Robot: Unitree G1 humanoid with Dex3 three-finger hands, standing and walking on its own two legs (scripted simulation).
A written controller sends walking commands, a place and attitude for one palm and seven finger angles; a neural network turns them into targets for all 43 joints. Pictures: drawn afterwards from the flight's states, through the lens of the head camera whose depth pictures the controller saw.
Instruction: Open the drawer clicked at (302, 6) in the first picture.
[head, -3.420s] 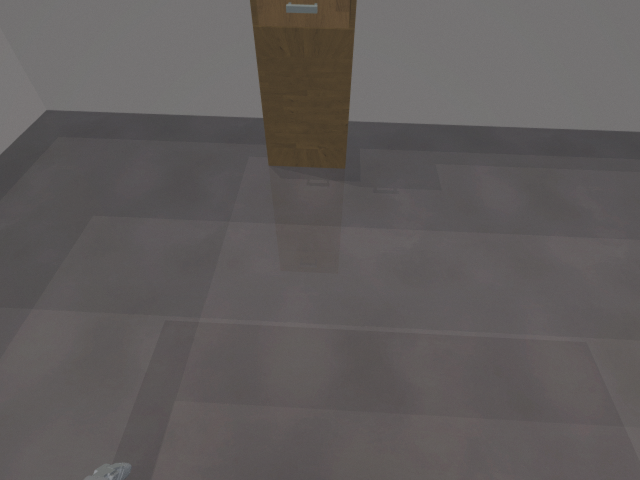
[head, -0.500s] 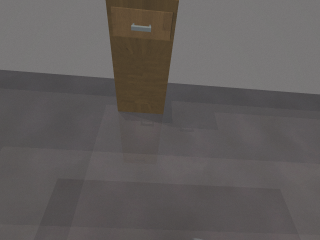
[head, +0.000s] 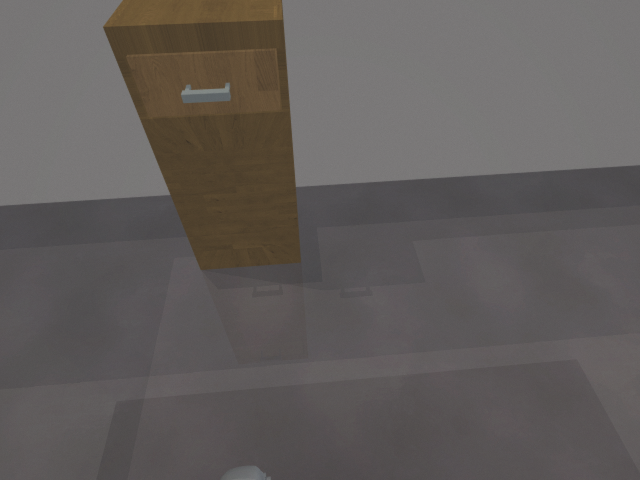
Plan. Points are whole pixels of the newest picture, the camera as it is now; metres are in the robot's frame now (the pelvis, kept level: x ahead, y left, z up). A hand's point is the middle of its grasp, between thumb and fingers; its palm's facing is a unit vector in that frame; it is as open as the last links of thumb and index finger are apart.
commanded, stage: walk to a spot facing it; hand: left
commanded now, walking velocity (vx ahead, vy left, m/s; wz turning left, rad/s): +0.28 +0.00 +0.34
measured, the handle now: (207, 91) +0.97 +0.30 +0.00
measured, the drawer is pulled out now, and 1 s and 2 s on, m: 0.00 0.00 0.00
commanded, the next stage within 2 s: take the last steps up to it in 0.08 s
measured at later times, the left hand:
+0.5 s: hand out of the picture +0.13 +0.24 -0.17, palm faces +0.15 -0.98 -0.15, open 7.4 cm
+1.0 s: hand (207, 353) +0.35 +0.21 -0.15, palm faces +0.15 -0.96 -0.23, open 7.2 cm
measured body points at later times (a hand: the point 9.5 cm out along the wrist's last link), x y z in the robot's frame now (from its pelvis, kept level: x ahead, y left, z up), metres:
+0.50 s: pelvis +0.17 +0.07 +0.01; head +0.18 +0.09 +0.45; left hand +0.12 +0.29 -0.16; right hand +0.26 -0.16 -0.13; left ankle +0.21 +0.15 -0.73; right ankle +0.17 -0.08 -0.65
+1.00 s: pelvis +0.33 +0.02 +0.01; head +0.33 +0.00 +0.46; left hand +0.34 +0.26 -0.13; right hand +0.33 -0.21 -0.16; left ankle +0.31 +0.16 -0.66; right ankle +0.33 -0.07 -0.73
